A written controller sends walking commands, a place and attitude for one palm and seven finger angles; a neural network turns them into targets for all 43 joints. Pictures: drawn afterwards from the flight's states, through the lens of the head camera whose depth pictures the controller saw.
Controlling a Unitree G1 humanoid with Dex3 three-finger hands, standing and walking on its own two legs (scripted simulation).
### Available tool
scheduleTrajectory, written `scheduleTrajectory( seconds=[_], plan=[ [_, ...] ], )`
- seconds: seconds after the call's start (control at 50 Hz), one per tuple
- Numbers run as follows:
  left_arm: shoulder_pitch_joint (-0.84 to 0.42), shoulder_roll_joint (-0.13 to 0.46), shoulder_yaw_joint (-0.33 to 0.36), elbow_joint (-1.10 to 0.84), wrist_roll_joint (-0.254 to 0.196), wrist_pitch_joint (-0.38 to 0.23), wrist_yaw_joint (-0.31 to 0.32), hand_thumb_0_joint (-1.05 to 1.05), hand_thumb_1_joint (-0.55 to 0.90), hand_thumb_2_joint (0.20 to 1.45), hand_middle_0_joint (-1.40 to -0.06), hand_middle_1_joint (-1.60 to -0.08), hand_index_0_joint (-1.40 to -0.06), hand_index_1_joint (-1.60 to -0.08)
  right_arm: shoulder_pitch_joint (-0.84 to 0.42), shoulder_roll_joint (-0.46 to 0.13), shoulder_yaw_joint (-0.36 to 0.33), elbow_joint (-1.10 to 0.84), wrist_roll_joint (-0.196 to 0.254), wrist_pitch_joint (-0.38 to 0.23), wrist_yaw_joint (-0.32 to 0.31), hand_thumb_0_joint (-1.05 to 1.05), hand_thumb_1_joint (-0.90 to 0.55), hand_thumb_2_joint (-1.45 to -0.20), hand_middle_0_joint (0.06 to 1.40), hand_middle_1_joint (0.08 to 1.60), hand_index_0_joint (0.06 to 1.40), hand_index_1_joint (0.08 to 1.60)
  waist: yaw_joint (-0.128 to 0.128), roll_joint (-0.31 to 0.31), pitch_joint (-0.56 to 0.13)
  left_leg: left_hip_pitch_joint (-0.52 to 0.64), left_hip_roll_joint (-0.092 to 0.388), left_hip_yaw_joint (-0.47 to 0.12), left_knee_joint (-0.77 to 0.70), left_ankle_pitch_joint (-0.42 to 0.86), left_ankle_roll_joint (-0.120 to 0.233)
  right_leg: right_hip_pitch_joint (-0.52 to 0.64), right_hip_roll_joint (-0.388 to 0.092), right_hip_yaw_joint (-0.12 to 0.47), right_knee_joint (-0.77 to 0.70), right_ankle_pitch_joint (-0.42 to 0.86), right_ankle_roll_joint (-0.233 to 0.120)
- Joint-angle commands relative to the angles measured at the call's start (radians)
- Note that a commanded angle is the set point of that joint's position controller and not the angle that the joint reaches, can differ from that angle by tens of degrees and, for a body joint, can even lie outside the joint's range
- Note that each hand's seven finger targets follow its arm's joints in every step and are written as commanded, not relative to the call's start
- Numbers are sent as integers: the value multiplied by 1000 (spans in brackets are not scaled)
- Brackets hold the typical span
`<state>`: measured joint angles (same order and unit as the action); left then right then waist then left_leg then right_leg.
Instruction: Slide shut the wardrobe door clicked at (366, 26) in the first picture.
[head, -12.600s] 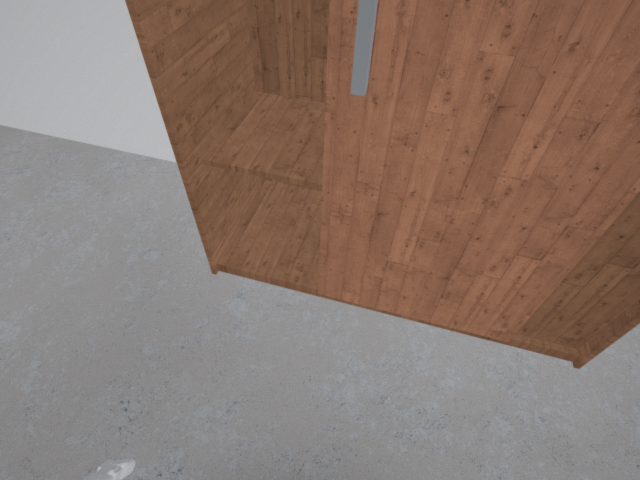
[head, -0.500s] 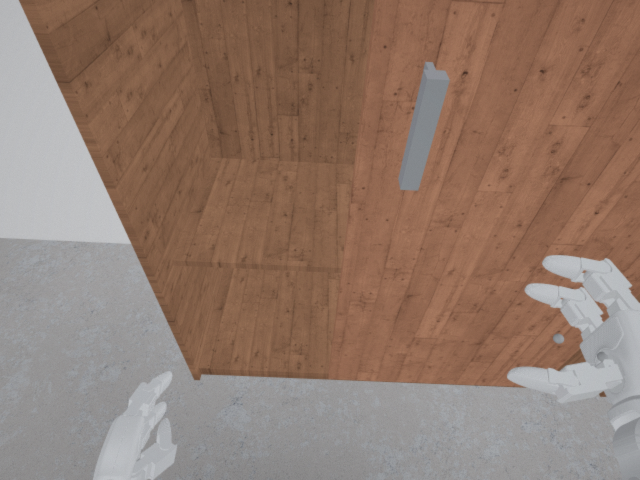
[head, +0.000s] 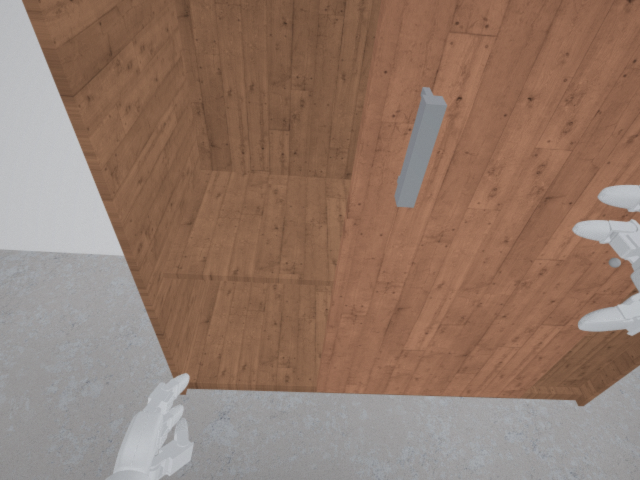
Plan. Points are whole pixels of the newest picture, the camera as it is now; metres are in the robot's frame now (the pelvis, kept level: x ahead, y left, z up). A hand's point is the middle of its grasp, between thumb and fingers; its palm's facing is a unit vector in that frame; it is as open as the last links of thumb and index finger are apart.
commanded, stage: raise the hand with hooked fingers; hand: right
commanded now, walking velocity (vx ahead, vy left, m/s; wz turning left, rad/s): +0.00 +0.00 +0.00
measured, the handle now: (415, 148) +0.53 -0.13 +0.18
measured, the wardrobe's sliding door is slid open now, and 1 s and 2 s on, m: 0.41 0.41 0.41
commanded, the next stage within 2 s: move the hooked fingers beside the handle in 0.46 s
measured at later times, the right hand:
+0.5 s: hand (608, 268) +0.27 -0.27 +0.21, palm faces +0.11 +0.99 -0.10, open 13.9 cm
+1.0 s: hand (562, 234) +0.32 -0.25 +0.21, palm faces +0.07 +1.00 -0.06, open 13.9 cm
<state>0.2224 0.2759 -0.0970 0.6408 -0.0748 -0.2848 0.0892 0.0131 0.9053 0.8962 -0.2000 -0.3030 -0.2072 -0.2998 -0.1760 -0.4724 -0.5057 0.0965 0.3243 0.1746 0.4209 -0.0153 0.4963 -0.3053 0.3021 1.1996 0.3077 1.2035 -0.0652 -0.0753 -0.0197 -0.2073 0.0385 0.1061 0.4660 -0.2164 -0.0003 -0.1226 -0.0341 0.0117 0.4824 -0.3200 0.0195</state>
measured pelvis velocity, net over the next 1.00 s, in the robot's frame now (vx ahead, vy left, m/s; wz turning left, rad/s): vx -0.01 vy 0.00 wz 0.02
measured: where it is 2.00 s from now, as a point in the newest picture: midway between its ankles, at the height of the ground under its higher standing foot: outside the picture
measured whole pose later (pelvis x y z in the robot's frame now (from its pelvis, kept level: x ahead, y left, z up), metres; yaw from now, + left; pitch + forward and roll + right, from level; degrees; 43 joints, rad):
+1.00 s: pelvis -0.01 +0.00 +0.00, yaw +1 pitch -2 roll +0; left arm 0.23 0.28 -0.08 0.64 -0.08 -0.27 0.09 0.01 0.91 0.90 -0.20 -0.30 -0.21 -0.30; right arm -0.33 -0.44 -0.45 0.27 0.28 0.16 0.37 -0.02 0.50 -0.30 0.30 1.20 0.31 1.21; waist -0.03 -0.07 -0.02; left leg -0.24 0.04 0.08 0.46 -0.20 0.00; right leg -0.14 -0.03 -0.01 0.46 -0.30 0.02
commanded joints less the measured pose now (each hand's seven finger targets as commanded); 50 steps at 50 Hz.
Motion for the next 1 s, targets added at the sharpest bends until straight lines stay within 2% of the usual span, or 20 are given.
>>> scheduleTrajectory(
  seconds=[0.0, 0.04, 0.14, 0.18, 0.2, 0.26, 0.36, 0.46, 0.5, 0.54, 0.56, 0.64, 0.66, 0.7, 0.78, 0.86, 0.88, 0.92, 0.96, 0.98],
  plan=[
    [-133, 112, 54, -169, -8, -52, 3, 0, 900, 900, -200, -300, -200, -300, -245, -253, -69, -129, 33, -28, 16, 0, 500, -300, 300, 1200, 300, 1200, 5, 17, -140, 123, -27, -33, -48, 213, 14, -66, 46, 1, -74, 267, -38],
    [-134, 120, 60, -177, -10, -45, -2, 0, 900, 900, -200, -300, -200, -300, -213, -264, -88, -131, 36, -19, 19, 0, 500, -300, 300, 1200, 300, 1200, -3, 49, -157, 128, -26, -29, -39, 219, 12, -72, 45, -1, -72, 274, -39],
    [-142, 114, 65, -193, -5, -43, -5, 0, 900, 900, -200, -300, -200, -300, -242, -300, -129, -246, 37, -36, -8, 0, 500, -300, 300, 1200, 300, 1200, -7, 5, -206, 143, -29, -29, -35, 223, 13, -45, 47, -6, -73, 294, -39],
    [-141, 112, 63, -184, -1, -44, -2, 0, 900, 900, -200, -300, -200, -300, -255, -313, -140, -256, 35, -48, -23, 0, 500, -300, 300, 1200, 300, 1200, -7, 13, -184, 139, -31, -37, -48, 193, 13, -51, 44, -8, -73, 272, -40],
    [-141, 112, 63, -180, -3, -46, 0, 0, 900, 900, -200, -300, -200, -300, -265, -300, -130, -245, 33, -52, -28, 0, 500, -300, 300, 1200, 300, 1200, 0, 19, -165, 125, -31, -35, -53, 174, 10, -54, 43, -9, -79, 253, -40],
    [-138, 110, 63, -178, -2, -54, 8, 0, 900, 900, -200, -300, -200, -300, -284, -289, -112, -256, 18, -57, -36, 0, 500, -300, 300, 1200, 300, 1200, 2, -31, -175, 120, -31, -34, -49, 176, 13, -33, 45, -9, -85, 254, -40],
    [-138, 110, 60, -170, -4, -58, 15, 0, 900, 900, -200, -300, -200, -300, -288, -268, -82, -233, 12, -48, -24, 0, 500, -300, 300, 1200, 300, 1200, 10, -12, -158, 113, -32, -34, -60, 159, 12, -30, 43, -8, -91, 233, -42],
    [-145, 112, 59, -170, -4, -56, 11, 0, 900, 900, -200, -300, -200, -300, -274, -274, -94, -208, 20, -37, -14, 0, 500, -300, 300, 1200, 300, 1200, 5, 9, -158, 115, -31, -36, -63, 146, 11, -42, 43, -6, -92, 221, -41],
    [-146, 110, 56, -167, -4, -52, 9, 0, 900, 900, -200, -300, -200, -300, -276, -273, -91, -194, 25, -34, -15, 0, 500, -300, 300, 1200, 300, 1200, 6, 18, -133, 106, -31, -42, -73, 121, 10, -56, 43, -5, -91, 202, -41],
    [-148, 110, 58, -170, -4, -53, 10, 0, 900, 900, -200, -300, -200, -300, -283, -271, -88, -209, 19, -38, -16, 0, 500, -300, 300, 1200, 300, 1200, 6, -6, -151, 106, -32, -39, -67, 129, 10, -43, 44, -7, -91, 209, -40],
    [-150, 109, 55, -171, -4, -55, 11, 0, 900, 900, -200, -300, -200, -300, -320, -257, -65, -223, 16, -41, -19, 0, 500, -300, 300, 1200, 300, 1200, 11, -24, -157, 103, -30, -38, -64, 137, 11, -37, 45, -5, -91, 214, -39],
    [-136, 113, 56, -149, -5, -57, 21, 0, 900, 900, -200, -300, -200, -300, -419, -234, -16, -143, 0, -50, -36, 0, 500, -300, 300, 1200, 300, 1200, 33, 20, -126, 65, -31, -44, -80, 70, 5, -48, 43, 0, -94, 158, -41],
    [-132, 114, 58, -148, -7, -58, 23, 0, 900, 900, -200, -300, -200, -300, -423, -250, -25, -127, -7, -52, -42, 0, 500, -300, 300, 1200, 300, 1200, 31, 24, -127, 64, -32, -40, -78, 60, 6, -49, 43, 3, -96, 153, -42],
    [-138, 109, 54, -147, -7, -57, 24, 0, 900, 900, -200, -300, -200, -300, -485, -218, 25, -126, -17, -61, -47, 0, 500, -300, 300, 1200, 300, 1200, 38, -15, -132, 60, -27, -51, -85, 41, 8, -47, 46, 0, -94, 136, -41],
    [-134, 112, 57, -149, 2, -58, 23, 0, 900, 900, -200, -300, -200, -300, -494, -283, -38, -101, -29, -83, -63, 0, 500, -300, 300, 1200, 300, 1200, 17, 8, -204, 132, -22, -51, -64, 124, 13, -52, 46, 1, -86, 205, -40],
    [-127, 110, 61, -151, 1, -49, 16, 0, 900, 900, -200, -300, -200, -300, -467, -266, -44, -46, -26, -83, -59, 0, 500, -300, 300, 1200, 300, 1200, 12, 16, -217, 141, -20, -44, -45, 206, 13, -56, 44, -11, -83, 256, -40],
    [-127, 110, 61, -154, 2, -47, 11, 0, 900, 900, -200, -300, -200, -300, -449, -266, -47, -39, -26, -78, -59, 0, 500, -300, 300, 1200, 300, 1200, 6, 26, -197, 145, -21, -46, -48, 208, 15, -73, 43, -10, -82, 259, -40],
    [-125, 113, 63, -158, -1, -42, 8, 0, 900, 900, -200, -300, -200, -300, -446, -252, -36, -20, -26, -70, -61, 0, 500, -300, 300, 1200, 300, 1200, 9, 43, -191, 131, -21, -41, -43, 215, 13, -78, 41, -12, -86, 261, -40],
    [-124, 112, 64, -160, -4, -38, 9, 0, 900, 900, -200, -300, -200, -300, -494, -221, 4, -25, -32, -66, -65, 0, 500, -300, 300, 1200, 300, 1200, 22, 9, -190, 109, -19, -42, -44, 202, 12, -67, 43, -16, -85, 249, -38],
    [-124, 112, 67, -160, -3, -37, 9, 0, 900, 900, -200, -300, -200, -300, -514, -236, -5, -36, -36, -70, -73, 0, 500, -300, 300, 1200, 300, 1200, 21, 25, -190, 112, -22, -46, -50, 191, 13, -67, 41, -15, -81, 245, -40]
  ],
)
